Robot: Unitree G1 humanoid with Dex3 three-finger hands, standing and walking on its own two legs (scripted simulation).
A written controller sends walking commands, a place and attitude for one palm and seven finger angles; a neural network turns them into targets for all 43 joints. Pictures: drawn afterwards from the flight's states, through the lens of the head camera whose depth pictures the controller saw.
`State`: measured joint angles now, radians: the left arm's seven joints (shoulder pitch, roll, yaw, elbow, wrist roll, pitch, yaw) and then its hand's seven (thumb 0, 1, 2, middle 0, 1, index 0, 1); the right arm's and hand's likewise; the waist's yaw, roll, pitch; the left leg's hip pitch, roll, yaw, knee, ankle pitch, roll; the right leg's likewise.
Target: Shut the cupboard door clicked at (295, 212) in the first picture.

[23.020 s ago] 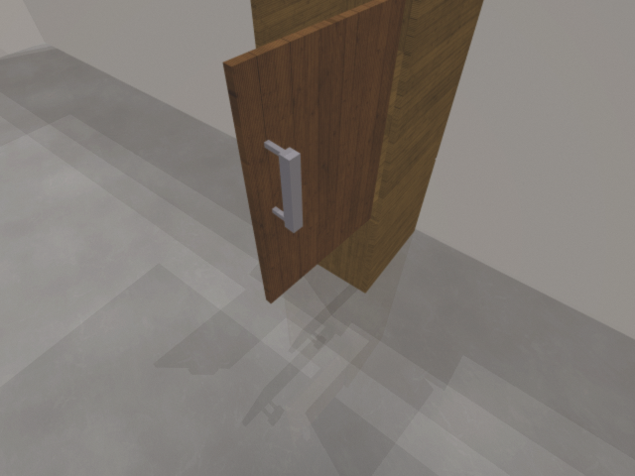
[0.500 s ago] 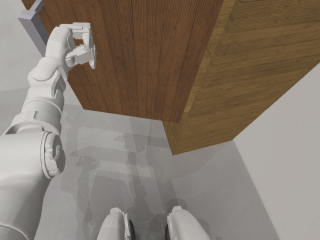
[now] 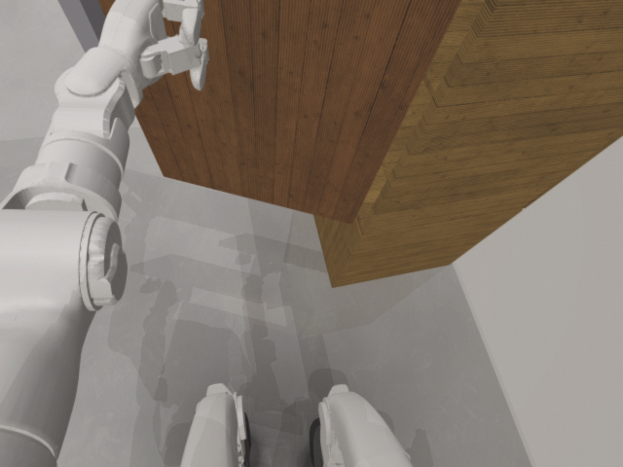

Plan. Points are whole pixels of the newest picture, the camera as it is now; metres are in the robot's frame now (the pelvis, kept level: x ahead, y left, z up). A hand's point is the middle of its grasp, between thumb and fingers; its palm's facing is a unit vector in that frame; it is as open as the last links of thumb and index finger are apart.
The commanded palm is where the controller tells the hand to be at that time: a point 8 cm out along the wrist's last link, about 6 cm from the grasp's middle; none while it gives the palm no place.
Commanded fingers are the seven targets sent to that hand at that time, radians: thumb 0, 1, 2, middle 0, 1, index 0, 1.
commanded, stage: push the door shut along its arc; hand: left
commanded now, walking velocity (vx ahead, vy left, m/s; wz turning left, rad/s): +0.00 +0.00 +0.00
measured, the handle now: (105, 23) +0.61 +0.17 +0.13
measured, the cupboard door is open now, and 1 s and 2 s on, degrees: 64 54 54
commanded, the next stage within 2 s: pull the fist back off the door in 0.12 s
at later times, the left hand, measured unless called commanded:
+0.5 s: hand (233, 26) +0.60 +0.04 +0.13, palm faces +0.07 -1.00 -0.07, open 3.2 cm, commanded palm +0.57 +0.06 +0.13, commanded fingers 0.00 0.90 0.90 -1.30 -1.50 -1.30 -1.50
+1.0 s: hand (225, 93) +0.52 +0.05 +0.11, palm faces +0.03 -1.00 -0.01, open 3.1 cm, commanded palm +0.49 +0.09 +0.13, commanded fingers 0.00 0.90 0.90 -1.30 -1.50 -1.30 -1.50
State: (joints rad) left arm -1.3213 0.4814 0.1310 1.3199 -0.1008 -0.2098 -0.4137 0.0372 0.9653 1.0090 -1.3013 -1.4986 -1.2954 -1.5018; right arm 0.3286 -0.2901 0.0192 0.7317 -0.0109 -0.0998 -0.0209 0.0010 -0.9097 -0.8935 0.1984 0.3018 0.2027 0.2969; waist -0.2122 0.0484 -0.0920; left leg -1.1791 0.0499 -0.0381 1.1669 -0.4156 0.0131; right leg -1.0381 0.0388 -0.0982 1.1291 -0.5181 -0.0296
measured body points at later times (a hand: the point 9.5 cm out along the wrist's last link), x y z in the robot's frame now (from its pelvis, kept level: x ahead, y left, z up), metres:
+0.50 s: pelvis +0.00 +0.01 -0.01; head +0.16 +0.02 +0.41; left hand +0.59 +0.09 +0.13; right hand -0.07 -0.23 -0.11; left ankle +0.06 +0.11 -0.64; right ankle +0.01 -0.11 -0.64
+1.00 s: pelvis +0.04 -0.02 +0.04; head +0.14 -0.02 +0.48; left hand +0.51 +0.10 +0.11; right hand +0.06 -0.29 -0.08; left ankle +0.06 +0.11 -0.64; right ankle +0.01 -0.11 -0.64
